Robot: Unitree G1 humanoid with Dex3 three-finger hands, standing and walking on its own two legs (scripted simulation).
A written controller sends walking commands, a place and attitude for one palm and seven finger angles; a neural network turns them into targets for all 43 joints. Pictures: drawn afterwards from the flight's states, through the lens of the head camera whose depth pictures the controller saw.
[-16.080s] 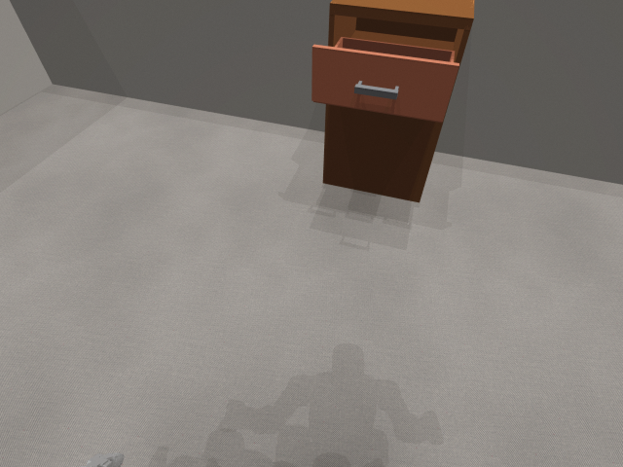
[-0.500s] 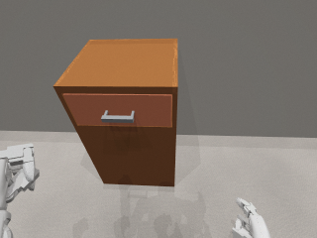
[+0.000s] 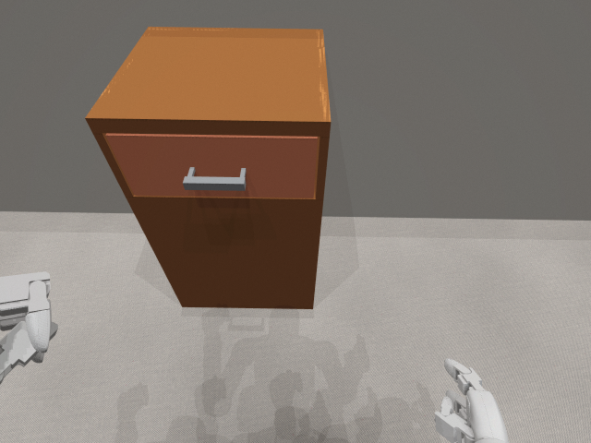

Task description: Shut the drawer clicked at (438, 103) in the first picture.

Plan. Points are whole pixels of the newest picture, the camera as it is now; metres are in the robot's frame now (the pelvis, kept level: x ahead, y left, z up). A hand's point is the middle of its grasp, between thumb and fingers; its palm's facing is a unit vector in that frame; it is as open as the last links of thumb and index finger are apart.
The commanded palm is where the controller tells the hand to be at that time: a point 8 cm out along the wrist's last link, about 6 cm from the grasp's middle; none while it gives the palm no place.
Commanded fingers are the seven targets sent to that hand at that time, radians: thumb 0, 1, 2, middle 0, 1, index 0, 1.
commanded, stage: step back with the hand held close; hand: left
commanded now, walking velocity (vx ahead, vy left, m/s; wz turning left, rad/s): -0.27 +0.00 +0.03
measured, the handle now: (216, 177) +0.65 +0.22 -0.07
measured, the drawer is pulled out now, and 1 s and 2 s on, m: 0.00 0.00 0.00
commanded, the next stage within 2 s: stop stepping back and stand still in 0.92 s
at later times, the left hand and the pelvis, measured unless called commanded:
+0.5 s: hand (16, 393) +0.14 +0.24 +0.16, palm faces +0.37 -0.77 -0.52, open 3.2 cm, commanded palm +0.06 +0.28 +0.18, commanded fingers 0.00 0.90 0.90 -1.40 -1.60 -1.40 -1.60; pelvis -0.06 -0.01 -0.01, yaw +2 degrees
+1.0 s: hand out of the picture +0.07 +0.24 +0.18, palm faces +0.35 -0.85 -0.39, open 3.2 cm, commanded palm +0.00 +0.28 +0.18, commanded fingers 0.00 0.90 0.90 -1.40 -1.60 -1.40 -1.60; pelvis -0.13 +0.00 +0.00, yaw -1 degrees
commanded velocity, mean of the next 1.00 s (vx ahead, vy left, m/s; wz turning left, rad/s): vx -0.38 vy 0.00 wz -0.02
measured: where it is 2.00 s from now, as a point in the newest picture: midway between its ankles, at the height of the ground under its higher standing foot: outside the picture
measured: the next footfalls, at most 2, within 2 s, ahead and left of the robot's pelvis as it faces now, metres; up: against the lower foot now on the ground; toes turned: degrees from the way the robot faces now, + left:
right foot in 1.04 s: -0.25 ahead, -0.13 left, +0.00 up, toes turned +0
left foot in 1.18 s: +0.00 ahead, +0.08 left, +0.00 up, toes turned -1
